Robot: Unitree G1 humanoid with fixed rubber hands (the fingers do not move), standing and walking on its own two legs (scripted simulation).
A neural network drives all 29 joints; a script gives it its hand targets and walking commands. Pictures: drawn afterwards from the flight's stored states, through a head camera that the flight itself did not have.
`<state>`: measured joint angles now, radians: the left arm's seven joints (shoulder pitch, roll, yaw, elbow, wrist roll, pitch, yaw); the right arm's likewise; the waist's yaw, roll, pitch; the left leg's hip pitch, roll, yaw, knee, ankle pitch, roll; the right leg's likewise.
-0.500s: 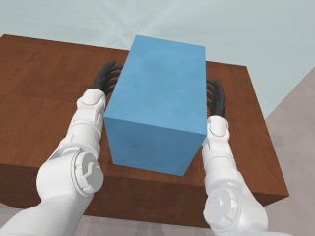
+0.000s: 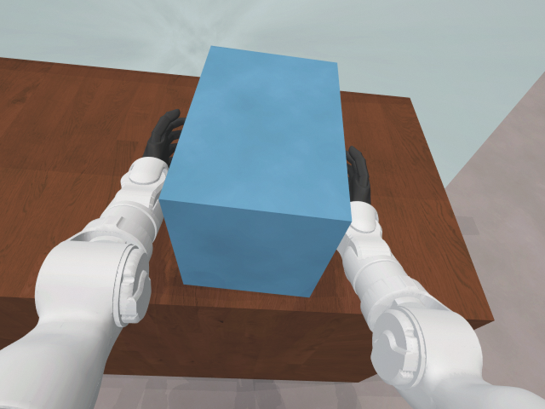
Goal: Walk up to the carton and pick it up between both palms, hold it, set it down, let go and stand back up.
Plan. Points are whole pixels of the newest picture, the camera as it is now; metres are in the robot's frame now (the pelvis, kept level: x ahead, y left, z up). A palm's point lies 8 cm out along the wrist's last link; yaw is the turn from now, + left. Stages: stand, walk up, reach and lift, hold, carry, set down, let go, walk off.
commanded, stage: set down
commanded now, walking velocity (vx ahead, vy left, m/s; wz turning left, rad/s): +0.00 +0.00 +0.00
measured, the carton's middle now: (260, 172) +0.47 -0.06 +0.06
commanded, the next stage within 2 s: none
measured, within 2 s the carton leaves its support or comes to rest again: neither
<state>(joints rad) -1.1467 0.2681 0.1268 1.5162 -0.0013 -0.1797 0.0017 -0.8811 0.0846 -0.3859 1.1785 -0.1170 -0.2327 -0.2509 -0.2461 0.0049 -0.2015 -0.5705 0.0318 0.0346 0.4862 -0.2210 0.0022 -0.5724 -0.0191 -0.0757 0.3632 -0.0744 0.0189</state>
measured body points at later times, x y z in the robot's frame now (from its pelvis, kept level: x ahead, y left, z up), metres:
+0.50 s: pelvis -0.05 +0.00 -0.01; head +0.02 +0.05 +0.43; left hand +0.49 +0.11 +0.14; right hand +0.38 -0.24 +0.14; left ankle -0.04 +0.11 -0.74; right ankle -0.01 -0.13 -0.74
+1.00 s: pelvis -0.05 -0.02 +0.00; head -0.01 +0.02 +0.45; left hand +0.49 +0.10 +0.24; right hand +0.39 -0.23 +0.24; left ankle -0.04 +0.11 -0.74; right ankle -0.01 -0.13 -0.74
